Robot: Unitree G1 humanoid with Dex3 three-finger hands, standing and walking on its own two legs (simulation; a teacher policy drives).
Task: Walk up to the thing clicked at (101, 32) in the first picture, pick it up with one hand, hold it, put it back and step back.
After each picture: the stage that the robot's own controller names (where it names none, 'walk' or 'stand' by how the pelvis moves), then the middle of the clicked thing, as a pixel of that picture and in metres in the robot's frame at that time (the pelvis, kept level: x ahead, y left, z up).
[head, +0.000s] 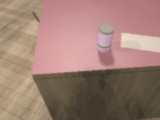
stand; (105, 38) +0.57 -0.09 +0.00
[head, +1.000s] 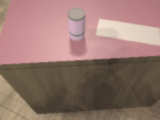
walk; (76, 24) +0.56 +0.05 +0.03
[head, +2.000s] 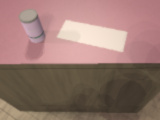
stand; (33, 26) +0.53 +0.22 +0.05
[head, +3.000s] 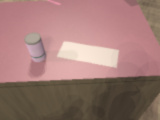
stand; (36, 47) +0.52 +0.22 +0.00
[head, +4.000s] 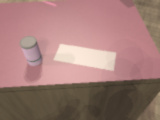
stand; (31, 51) +0.50 +0.23 +0.00
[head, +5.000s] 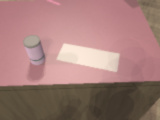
stand; (35, 50) +0.50 +0.21 +0.00
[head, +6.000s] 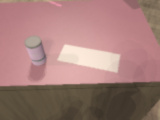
stand; (36, 51) +0.50 +0.21 +0.00
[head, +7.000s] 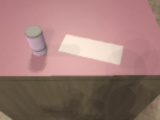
rise first; (36, 41) +0.52 +0.21 +0.00
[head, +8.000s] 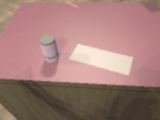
go down; (49, 48) +0.52 +0.20 +0.01
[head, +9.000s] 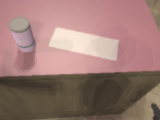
go down; (23, 35) +0.52 +0.18 +0.03
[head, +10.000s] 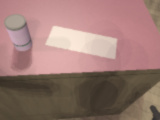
approach; (19, 33) +0.51 +0.19 +0.05
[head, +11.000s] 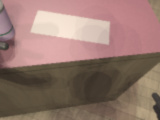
close in; out of the picture +0.52 +0.21 +0.08
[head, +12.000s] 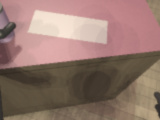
lift; out of the picture +0.51 +0.20 +0.08
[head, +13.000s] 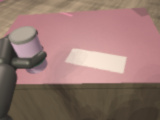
lift; (30, 51) +0.33 +0.16 +0.22
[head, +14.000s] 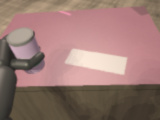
hold; (27, 51) +0.33 +0.17 +0.21
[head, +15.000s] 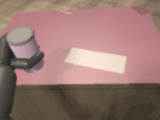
hold; (27, 51) +0.34 +0.17 +0.21
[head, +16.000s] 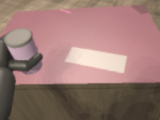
hold; (25, 52) +0.33 +0.17 +0.20
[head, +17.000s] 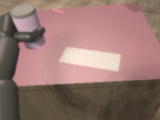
crouch; (29, 27) +0.41 +0.15 +0.23
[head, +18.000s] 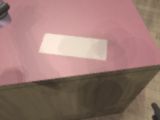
lower; out of the picture +0.52 +0.21 +0.19
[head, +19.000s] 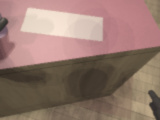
lower; out of the picture +0.53 +0.20 +0.08
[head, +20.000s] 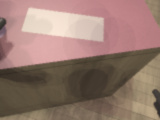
lower; out of the picture +0.52 +0.21 +0.08
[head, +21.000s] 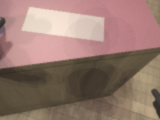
lower; out of the picture +0.52 +0.21 +0.08
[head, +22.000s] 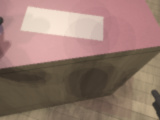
lower; out of the picture +0.53 +0.21 +0.09
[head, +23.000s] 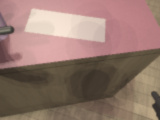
open; out of the picture +0.52 +0.21 +0.08
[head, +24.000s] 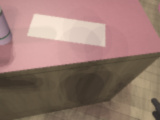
sink last; out of the picture +0.51 +0.20 +0.07
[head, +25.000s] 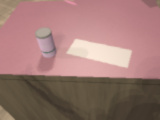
sink last; (46, 42) +0.53 +0.20 +0.06
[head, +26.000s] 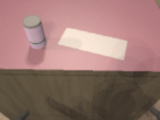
stand; (35, 32) +0.53 +0.20 +0.06
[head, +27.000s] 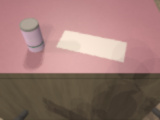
stand; (33, 35) +0.51 +0.20 +0.07
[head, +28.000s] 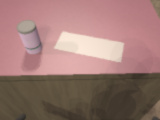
stand; (30, 37) +0.51 +0.20 +0.07
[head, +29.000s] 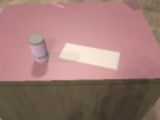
stand; (39, 48) +0.53 +0.21 +0.00
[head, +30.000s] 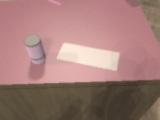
stand; (35, 49) +0.51 +0.21 +0.00
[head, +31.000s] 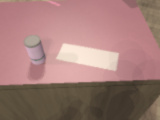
stand; (35, 50) +0.51 +0.21 +0.00
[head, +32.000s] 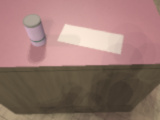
walk; (35, 30) +0.54 +0.20 +0.02
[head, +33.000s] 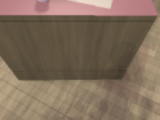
walk; out of the picture +0.81 +0.23 +0.02
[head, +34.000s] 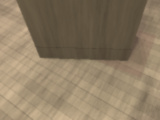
stand; out of the picture +1.17 +0.17 +0.02
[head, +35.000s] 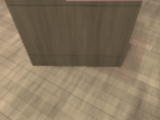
stand; out of the picture +1.12 +0.19 +0.00
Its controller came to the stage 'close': yes
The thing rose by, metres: 0.21
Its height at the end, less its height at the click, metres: +0.00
